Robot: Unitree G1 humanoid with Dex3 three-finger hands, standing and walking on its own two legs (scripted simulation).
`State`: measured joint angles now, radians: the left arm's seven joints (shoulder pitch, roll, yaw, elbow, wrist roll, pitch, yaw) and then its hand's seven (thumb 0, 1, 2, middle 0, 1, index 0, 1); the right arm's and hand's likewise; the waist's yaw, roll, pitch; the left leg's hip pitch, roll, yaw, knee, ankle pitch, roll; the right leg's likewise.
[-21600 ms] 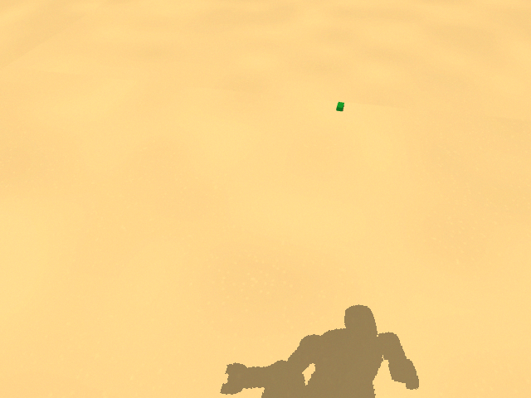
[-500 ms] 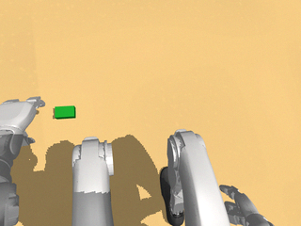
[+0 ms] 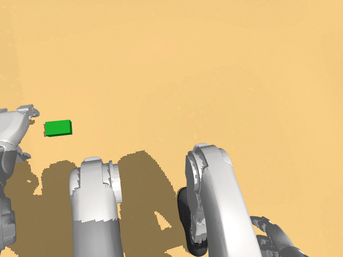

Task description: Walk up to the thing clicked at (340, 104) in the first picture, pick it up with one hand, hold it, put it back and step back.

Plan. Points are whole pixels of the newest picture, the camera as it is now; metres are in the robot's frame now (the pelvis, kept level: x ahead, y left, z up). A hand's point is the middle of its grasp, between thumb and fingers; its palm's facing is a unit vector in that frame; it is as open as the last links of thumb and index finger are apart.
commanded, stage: rise first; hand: left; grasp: from above
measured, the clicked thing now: (59, 128) +0.45 +0.28 -0.31
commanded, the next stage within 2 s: approach in 0.02 s
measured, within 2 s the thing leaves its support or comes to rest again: neither
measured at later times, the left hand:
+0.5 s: hand (53, 117) +0.45 +0.26 -0.19, palm faces -0.36 -0.07 -0.93, open 12.4 cm
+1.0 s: hand (38, 139) +0.40 +0.30 -0.21, palm faces -0.53 -0.13 -0.84, open 13.0 cm
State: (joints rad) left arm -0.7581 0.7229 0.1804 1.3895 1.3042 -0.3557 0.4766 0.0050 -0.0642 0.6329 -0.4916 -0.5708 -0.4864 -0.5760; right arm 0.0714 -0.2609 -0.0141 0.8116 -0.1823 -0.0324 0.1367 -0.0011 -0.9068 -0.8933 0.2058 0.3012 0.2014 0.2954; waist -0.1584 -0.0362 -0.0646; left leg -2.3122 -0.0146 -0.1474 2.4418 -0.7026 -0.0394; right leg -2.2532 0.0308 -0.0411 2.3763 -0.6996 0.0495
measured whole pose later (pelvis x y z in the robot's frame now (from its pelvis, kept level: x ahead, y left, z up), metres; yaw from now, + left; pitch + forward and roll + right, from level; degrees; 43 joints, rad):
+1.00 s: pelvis +0.00 +0.01 -0.01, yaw -3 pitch +30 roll -9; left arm -0.75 0.77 0.11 1.33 1.20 -0.39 0.38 0.00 -0.34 0.83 -0.25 -0.88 -0.26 -0.86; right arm 0.11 -0.29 0.07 0.76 -0.19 -0.04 0.16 0.00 -0.91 -0.89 0.21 0.30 0.20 0.30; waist -0.19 -0.05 0.05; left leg -2.31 -0.02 -0.19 2.48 -0.71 -0.04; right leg -2.23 0.04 -0.08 2.38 -0.69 0.06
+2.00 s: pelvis +0.00 +0.01 -0.03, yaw -7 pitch +27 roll -13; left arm -0.91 0.85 0.09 1.74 1.35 -0.27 0.78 0.00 -0.51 0.99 -0.09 -0.94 -0.08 -0.95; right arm 0.03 -0.32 0.20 0.79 -0.33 -0.20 0.27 0.00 -0.90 -0.89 0.20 0.30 0.20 0.30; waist -0.33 -0.11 0.08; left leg -2.34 0.00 -0.25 2.59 -0.74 -0.02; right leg -2.25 0.08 -0.12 2.42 -0.68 0.07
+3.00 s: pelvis -0.01 +0.02 -0.02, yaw -9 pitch +26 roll -15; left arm -0.98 0.95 0.15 1.78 1.23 -0.16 0.73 0.01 -0.28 0.79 -0.22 -0.89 -0.24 -0.87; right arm 0.04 -0.37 0.25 0.74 -0.28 -0.31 0.33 0.00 -0.89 -0.89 0.20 0.30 0.20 0.30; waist -0.37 -0.15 0.16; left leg -2.34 0.00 -0.27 2.59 -0.72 0.00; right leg -2.22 0.08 -0.15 2.39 -0.66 0.08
